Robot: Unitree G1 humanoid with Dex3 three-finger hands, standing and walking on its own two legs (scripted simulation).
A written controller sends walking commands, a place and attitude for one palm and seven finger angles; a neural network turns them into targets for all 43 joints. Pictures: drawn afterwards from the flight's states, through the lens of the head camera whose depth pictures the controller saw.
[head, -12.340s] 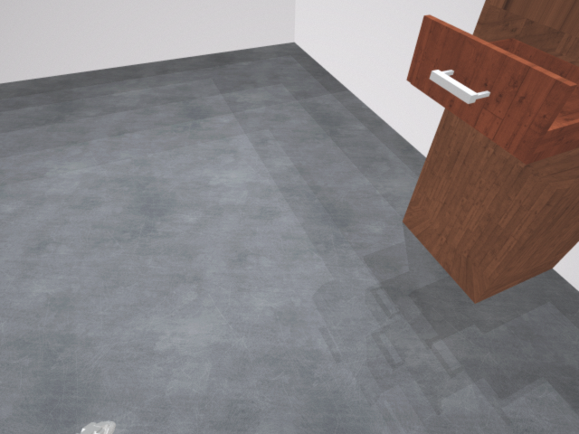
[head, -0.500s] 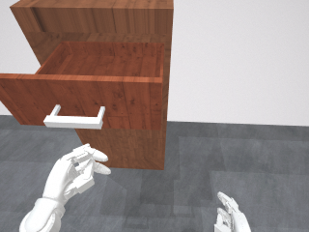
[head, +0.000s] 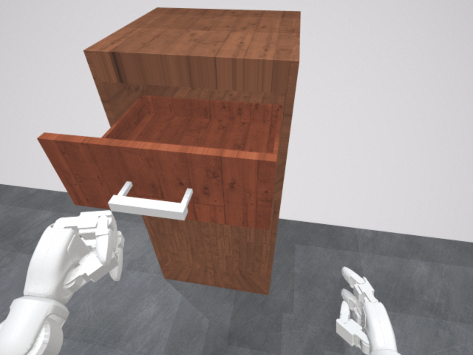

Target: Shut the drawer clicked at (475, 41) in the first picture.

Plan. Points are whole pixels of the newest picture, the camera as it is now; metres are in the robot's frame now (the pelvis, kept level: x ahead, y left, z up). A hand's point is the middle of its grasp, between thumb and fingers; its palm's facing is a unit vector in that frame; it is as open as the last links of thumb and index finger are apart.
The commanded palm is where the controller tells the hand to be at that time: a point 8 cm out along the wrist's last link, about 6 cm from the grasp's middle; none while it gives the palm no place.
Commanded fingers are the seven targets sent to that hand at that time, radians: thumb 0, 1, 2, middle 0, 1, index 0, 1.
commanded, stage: raise the hand and make a fist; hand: left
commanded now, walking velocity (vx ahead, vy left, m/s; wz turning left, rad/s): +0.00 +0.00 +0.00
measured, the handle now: (152, 198) +0.35 +0.21 +0.10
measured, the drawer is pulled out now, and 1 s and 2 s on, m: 0.24 0.24 0.24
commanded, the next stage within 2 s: bring the fist close to the handle in 0.60 s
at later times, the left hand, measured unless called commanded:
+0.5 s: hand (115, 249) +0.19 +0.18 +0.18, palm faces +0.01 -0.99 -0.15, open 3.3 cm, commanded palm +0.15 +0.23 +0.20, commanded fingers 0.00 0.90 0.90 -1.40 -1.60 -1.40 -1.60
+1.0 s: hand (114, 240) +0.21 +0.20 +0.16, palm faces +0.06 -0.99 -0.09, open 3.3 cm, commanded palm +0.18 +0.23 +0.17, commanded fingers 0.00 0.90 0.90 -1.40 -1.60 -1.40 -1.60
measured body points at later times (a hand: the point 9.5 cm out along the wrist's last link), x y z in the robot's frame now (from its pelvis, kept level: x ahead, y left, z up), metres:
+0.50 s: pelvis -0.02 -0.03 +0.01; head -0.05 -0.05 +0.46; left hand +0.18 +0.23 +0.19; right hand +0.19 -0.25 -0.05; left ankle -0.03 +0.09 -0.73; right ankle +0.00 -0.11 -0.73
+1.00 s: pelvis -0.01 -0.02 +0.01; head -0.04 -0.04 +0.45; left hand +0.21 +0.25 +0.17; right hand +0.18 -0.25 -0.06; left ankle -0.03 +0.09 -0.73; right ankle +0.00 -0.11 -0.73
